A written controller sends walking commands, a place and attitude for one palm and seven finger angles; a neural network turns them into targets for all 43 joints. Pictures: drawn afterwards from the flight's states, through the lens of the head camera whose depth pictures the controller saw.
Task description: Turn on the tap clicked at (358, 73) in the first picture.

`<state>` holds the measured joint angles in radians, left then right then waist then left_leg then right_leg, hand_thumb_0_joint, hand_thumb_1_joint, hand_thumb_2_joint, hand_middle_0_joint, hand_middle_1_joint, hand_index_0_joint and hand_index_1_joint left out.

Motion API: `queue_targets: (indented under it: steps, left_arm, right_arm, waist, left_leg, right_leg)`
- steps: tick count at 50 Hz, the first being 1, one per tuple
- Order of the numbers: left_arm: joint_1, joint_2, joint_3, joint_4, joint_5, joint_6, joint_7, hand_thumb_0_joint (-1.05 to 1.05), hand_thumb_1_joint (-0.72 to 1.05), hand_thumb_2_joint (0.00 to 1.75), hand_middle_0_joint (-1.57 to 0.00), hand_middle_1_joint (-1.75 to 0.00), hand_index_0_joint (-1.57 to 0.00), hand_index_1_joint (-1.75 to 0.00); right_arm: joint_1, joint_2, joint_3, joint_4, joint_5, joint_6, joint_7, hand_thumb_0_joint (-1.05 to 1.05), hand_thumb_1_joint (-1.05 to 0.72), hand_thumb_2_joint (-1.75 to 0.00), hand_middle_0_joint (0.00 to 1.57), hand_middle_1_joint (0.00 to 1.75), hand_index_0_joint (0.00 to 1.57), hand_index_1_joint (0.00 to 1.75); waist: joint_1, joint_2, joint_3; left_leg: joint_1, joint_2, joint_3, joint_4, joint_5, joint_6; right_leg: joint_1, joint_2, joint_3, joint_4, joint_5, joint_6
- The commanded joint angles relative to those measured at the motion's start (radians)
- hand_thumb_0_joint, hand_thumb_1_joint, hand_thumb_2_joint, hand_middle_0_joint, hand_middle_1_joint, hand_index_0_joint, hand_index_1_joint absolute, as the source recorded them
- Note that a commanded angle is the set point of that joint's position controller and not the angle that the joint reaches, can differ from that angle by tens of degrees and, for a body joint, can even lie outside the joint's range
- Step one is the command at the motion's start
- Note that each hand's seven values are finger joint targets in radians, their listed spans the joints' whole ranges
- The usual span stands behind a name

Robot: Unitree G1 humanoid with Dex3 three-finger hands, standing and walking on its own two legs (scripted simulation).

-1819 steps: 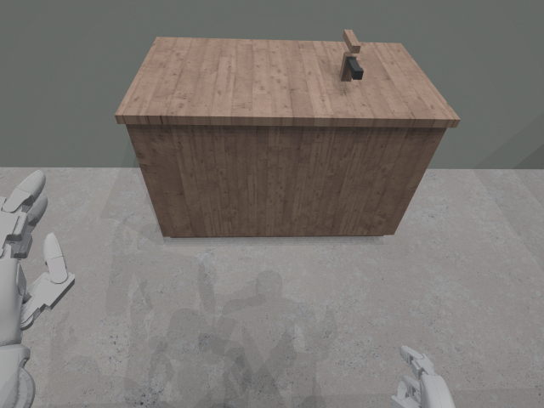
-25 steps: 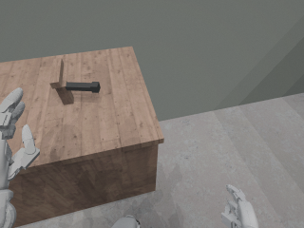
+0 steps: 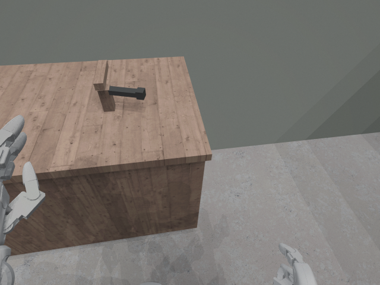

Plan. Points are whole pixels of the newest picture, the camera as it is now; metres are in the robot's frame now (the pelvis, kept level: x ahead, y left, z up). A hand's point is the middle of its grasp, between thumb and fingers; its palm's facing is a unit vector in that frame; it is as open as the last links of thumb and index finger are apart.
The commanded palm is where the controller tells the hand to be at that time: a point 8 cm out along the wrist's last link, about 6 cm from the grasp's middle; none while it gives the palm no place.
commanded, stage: step back with the hand held close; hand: left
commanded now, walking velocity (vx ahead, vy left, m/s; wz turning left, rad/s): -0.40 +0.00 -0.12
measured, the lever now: (140, 93) +0.65 +0.23 +0.03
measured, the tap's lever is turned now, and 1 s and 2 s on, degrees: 73 73 73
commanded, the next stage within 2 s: stop stepping back and stand still in 0.04 s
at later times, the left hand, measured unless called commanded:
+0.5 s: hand (51, 269) +0.11 +0.19 +0.16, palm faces +0.29 -0.86 -0.41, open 7.4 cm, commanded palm +0.06 +0.24 +0.19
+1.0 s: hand out of the picture +0.07 +0.18 +0.15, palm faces +0.31 -0.87 -0.37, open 7.4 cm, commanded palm +0.02 +0.22 +0.19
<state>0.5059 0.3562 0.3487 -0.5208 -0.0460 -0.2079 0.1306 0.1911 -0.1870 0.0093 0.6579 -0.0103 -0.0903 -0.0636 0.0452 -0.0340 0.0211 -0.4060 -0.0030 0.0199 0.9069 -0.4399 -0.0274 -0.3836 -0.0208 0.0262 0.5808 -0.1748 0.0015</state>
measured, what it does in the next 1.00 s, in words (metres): walks backwards: left foot, then right foot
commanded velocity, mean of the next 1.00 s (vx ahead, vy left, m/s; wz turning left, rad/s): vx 0.10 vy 0.06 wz -0.02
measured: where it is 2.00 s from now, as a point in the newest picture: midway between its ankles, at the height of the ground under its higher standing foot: outside the picture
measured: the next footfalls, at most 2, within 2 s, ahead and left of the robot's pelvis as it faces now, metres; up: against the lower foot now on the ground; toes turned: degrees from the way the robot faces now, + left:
left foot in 0.04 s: +0.02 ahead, +0.14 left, +0.00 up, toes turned +3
right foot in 0.32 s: -0.05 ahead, -0.12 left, +0.00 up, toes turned -5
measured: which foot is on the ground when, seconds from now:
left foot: up 0.00-0.02, down 0.04-0.34, up 0.36-0.60, down 0.62-0.82, up 0.84-1.00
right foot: down 0.00-0.06, up 0.08-0.30, down 0.32-1.00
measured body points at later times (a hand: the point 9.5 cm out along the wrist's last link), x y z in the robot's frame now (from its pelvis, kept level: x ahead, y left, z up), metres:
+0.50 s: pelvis -0.13 -0.03 +0.01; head -0.13 -0.04 +0.46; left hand +0.08 +0.23 +0.19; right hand -0.03 -0.30 -0.10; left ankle -0.13 +0.10 -0.66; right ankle -0.09 -0.13 -0.73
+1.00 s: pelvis -0.15 -0.05 +0.01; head -0.15 -0.06 +0.46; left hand +0.05 +0.22 +0.17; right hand +0.00 -0.28 -0.09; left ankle -0.14 +0.08 -0.68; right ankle -0.09 -0.12 -0.73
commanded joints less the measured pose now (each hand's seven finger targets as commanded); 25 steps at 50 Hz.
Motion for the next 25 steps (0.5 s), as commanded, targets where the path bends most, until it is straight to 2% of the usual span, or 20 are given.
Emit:
queue_targets:
  steps: [1,2,3,4,5,6,8,10,11,12,13,14,15,16,17,18,20,21,23,25]
  left_arm:
    - [-0.187,0.197,0.108,-0.172,-0.004,-0.05,0.041,0.0,0.9,0.9,-0.2,-0.3,-0.2,-0.3]
    - [-0.218,0.175,0.087,-0.237,-0.006,-0.065,0.039,0.0,0.9,0.9,-0.2,-0.3,-0.2,-0.3]
    - [-0.234,0.183,0.094,-0.297,-0.008,-0.075,0.044,0.0,0.9,0.9,-0.2,-0.3,-0.2,-0.3]
    - [-0.218,0.191,0.105,-0.299,-0.005,-0.083,0.045,0.0,0.9,0.9,-0.2,-0.3,-0.2,-0.3]
    - [-0.208,0.204,0.118,-0.34,-0.003,-0.085,0.038,0.0,0.9,0.9,-0.2,-0.3,-0.2,-0.3]
    - [-0.194,0.21,0.136,-0.372,-0.013,-0.078,0.035,0.0,0.9,0.9,-0.2,-0.3,-0.2,-0.3]
    - [-0.158,0.142,0.104,-0.326,-0.009,-0.05,0.03,0.0,0.9,0.9,-0.2,-0.3,-0.2,-0.3]
    - [-0.095,0.135,0.118,-0.28,-0.011,-0.036,0.029,0.0,0.9,0.9,-0.2,-0.3,-0.2,-0.3]
    - [-0.066,0.162,0.148,-0.256,-0.015,-0.027,0.033,0.0,0.9,0.9,-0.2,-0.3,-0.2,-0.3]
    - [-0.062,0.143,0.123,-0.23,-0.011,-0.021,0.032,0.0,0.9,0.9,-0.2,-0.3,-0.2,-0.3]
    - [-0.066,0.156,0.132,-0.19,-0.003,-0.015,0.036,0.0,0.9,0.9,-0.2,-0.3,-0.2,-0.3]
    - [-0.069,0.158,0.136,-0.147,0.004,-0.008,0.036,0.0,0.9,0.9,-0.2,-0.3,-0.2,-0.3]
    - [-0.097,0.16,0.121,-0.133,0.014,-0.004,0.032,0.0,0.9,0.9,-0.2,-0.3,-0.2,-0.3]
    - [-0.097,0.192,0.133,-0.1,0.014,-0.002,0.027,0.0,0.9,0.9,-0.2,-0.3,-0.2,-0.3]
    - [-0.136,0.215,0.13,-0.123,0.009,-0.009,0.022,0.0,0.9,0.9,-0.2,-0.3,-0.2,-0.3]
    - [-0.16,0.208,0.127,-0.108,-0.005,-0.003,0.023,0.0,0.9,0.9,-0.2,-0.3,-0.2,-0.3]
    - [-0.103,0.185,0.111,-0.077,-0.014,0.001,0.011,0.0,0.9,0.9,-0.2,-0.3,-0.2,-0.3]
    - [-0.099,0.212,0.138,-0.101,-0.014,-0.002,0.012,0.0,0.9,0.9,-0.2,-0.3,-0.2,-0.3]
    - [-0.085,0.198,0.121,-0.131,-0.004,-0.021,0.022,0.0,0.9,0.9,-0.2,-0.3,-0.2,-0.3]
    - [-0.08,0.213,0.127,-0.18,0.007,-0.033,0.041,0.0,0.9,0.9,-0.2,-0.3,-0.2,-0.3]
  right_arm:
    - [-0.094,-0.13,-0.049,-0.153,0.004,-0.074,-0.036,0.0,-0.9,-0.9,0.2,0.3,0.2,0.3]
    - [-0.076,-0.141,-0.053,-0.168,0.005,-0.077,-0.032,0.0,-0.9,-0.9,0.2,0.3,0.2,0.3]
    - [-0.073,-0.149,-0.062,-0.191,0.002,-0.086,-0.024,0.0,-0.9,-0.9,0.2,0.3,0.2,0.3]
    - [-0.064,-0.134,-0.069,-0.184,0.002,-0.101,-0.015,0.0,-0.9,-0.9,0.2,0.3,0.2,0.3]
    - [-0.073,-0.125,-0.058,-0.191,-0.01,-0.109,0.001,0.0,-0.9,-0.9,0.2,0.3,0.2,0.3]
    - [-0.064,-0.13,-0.073,-0.179,-0.011,-0.113,0.01,0.0,-0.9,-0.9,0.2,0.3,0.2,0.3]
    - [-0.069,-0.153,-0.101,-0.177,0.021,-0.117,0.038,0.0,-0.9,-0.9,0.2,0.3,0.2,0.3]
    - [-0.075,-0.158,-0.099,-0.196,0.036,-0.107,0.049,0.0,-0.9,-0.9,0.2,0.3,0.2,0.3]
    - [-0.066,-0.164,-0.097,-0.209,0.036,-0.102,0.044,0.0,-0.9,-0.9,0.2,0.3,0.2,0.3]
    - [-0.074,-0.152,-0.08,-0.212,0.036,-0.094,0.04,0.0,-0.9,-0.9,0.2,0.3,0.2,0.3]
    - [-0.082,-0.15,-0.071,-0.213,0.036,-0.085,0.033,0.0,-0.9,-0.9,0.2,0.3,0.2,0.3]
    - [-0.086,-0.145,-0.066,-0.209,0.033,-0.072,0.025,0.0,-0.9,-0.9,0.2,0.3,0.2,0.3]
    - [-0.077,-0.137,-0.067,-0.205,0.032,-0.06,0.02,0.0,-0.9,-0.9,0.2,0.3,0.2,0.3]
    - [-0.066,-0.129,-0.071,-0.196,0.033,-0.049,0.015,0.0,-0.9,-0.9,0.2,0.3,0.2,0.3]
    - [-0.084,-0.124,-0.07,-0.201,0.035,-0.042,0.014,0.0,-0.9,-0.9,0.2,0.3,0.2,0.3]
    - [-0.079,-0.12,-0.074,-0.186,0.04,-0.051,0.007,0.0,-0.9,-0.9,0.2,0.3,0.2,0.3]
    - [-0.069,-0.139,-0.084,-0.164,0.043,-0.046,0.01,0.0,-0.9,-0.9,0.2,0.3,0.2,0.3]
    - [-0.086,-0.136,-0.079,-0.164,0.042,-0.034,0.01,0.0,-0.9,-0.9,0.2,0.3,0.2,0.3]
    - [-0.1,-0.121,-0.067,-0.156,0.031,-0.028,0.008,0.0,-0.9,-0.9,0.2,0.3,0.2,0.3]
    - [-0.097,-0.121,-0.071,-0.156,0.026,-0.05,0.001,0.0,-0.9,-0.9,0.2,0.3,0.2,0.3]
  waist:
    - [-0.04,0.004,-0.097]
    - [-0.038,0.153,-0.129]
    - [-0.037,0.334,-0.148]
    - [-0.031,0.292,-0.157]
    - [-0.045,0.332,-0.172]
    - [-0.047,0.302,-0.173]
    - [-0.05,0.236,-0.123]
    - [-0.042,0.263,-0.111]
    - [-0.043,0.284,-0.1]
    - [-0.053,0.293,-0.085]
    - [-0.047,0.273,-0.076]
    - [-0.039,0.221,-0.083]
    - [-0.045,0.121,-0.091]
    - [-0.054,-0.047,-0.084]
    - [-0.057,-0.201,-0.068]
    - [-0.057,-0.267,-0.044]
    - [-0.072,-0.241,-0.027]
    - [-0.074,-0.152,-0.041]
    - [-0.078,-0.093,-0.052]
    - [-0.061,-0.105,-0.082]
  left_leg:
    - [0.197,0.054,0.02,-0.594,0.147,0.04]
    - [0.271,0.184,-0.102,-0.614,0.319,0.09]
    - [0.35,0.355,-0.233,-0.576,0.659,0.155]
    - [0.388,0.391,-0.181,-0.538,0.858,0.172]
    - [0.228,0.391,-0.197,-0.551,0.743,0.186]
    - [0.202,0.383,-0.203,-0.543,0.728,0.2]
    - [0.241,0.333,-0.097,-0.526,0.64,0.174]
    - [0.181,0.292,-0.051,-0.554,0.284,0.127]
    - [0.146,0.283,-0.067,-0.593,0.072,0.119]
    - [0.098,0.265,-0.102,-0.606,-0.095,0.112]
    - [0.039,0.246,-0.111,-0.595,-0.211,0.103]
    - [-0.019,0.208,-0.073,-0.536,-0.253,0.086]
    - [-0.026,0.135,0.008,-0.409,-0.214,0.065]
    - [-0.039,0.057,0.061,-0.182,-0.171,0.051]
    - [-0.072,-0.001,0.039,0.126,-0.084,0.039]
    - [-0.092,0.0,-0.018,0.254,-0.016,0.033]
    - [-0.1,0.023,-0.077,0.322,0.097,0.023]
    - [-0.068,0.038,-0.075,0.273,0.1,0.025]
    - [0.006,0.047,-0.03,0.066,0.109,0.04]
    - [0.077,0.029,0.013,-0.127,0.049,0.061]
  right_leg:
    - [0.067,-0.14,0.187,-0.069,0.178,-0.055]
    - [0.007,-0.067,0.119,0.068,0.112,-0.017]
    - [-0.146,0.014,0.034,0.253,-0.193,0.024]
    - [-0.215,0.036,0.033,0.417,-0.325,0.023]
    - [-0.139,0.02,0.08,0.548,-0.324,0.027]
    - [-0.131,0.037,0.086,0.582,-0.322,0.031]
    - [-0.153,0.03,0.065,0.529,-0.24,0.032]
    - [-0.053,0.014,-0.004,0.309,-0.224,0.025]
    - [0.0,0.016,-0.029,0.211,-0.234,0.022]
    - [0.06,0.026,-0.04,0.107,-0.23,0.017]
    - [0.147,0.043,-0.064,0.011,-0.202,0.016]
    - [0.258,0.051,-0.086,-0.096,-0.148,0.011]
    - [0.293,0.039,-0.079,-0.188,-0.123,0.0]
    - [0.241,-0.047,0.031,-0.263,-0.134,-0.048]
    - [0.148,-0.208,0.276,-0.369,-0.156,-0.129]
    - [0.049,-0.298,0.389,-0.435,-0.316,-0.159]
    - [0.005,-0.272,0.33,-0.388,-0.352,-0.163]
    - [-0.024,-0.263,0.273,-0.362,-0.353,-0.159]
    - [-0.024,-0.23,0.173,-0.347,-0.353,-0.128]
    - [0.011,-0.231,0.179,-0.344,-0.395,-0.129]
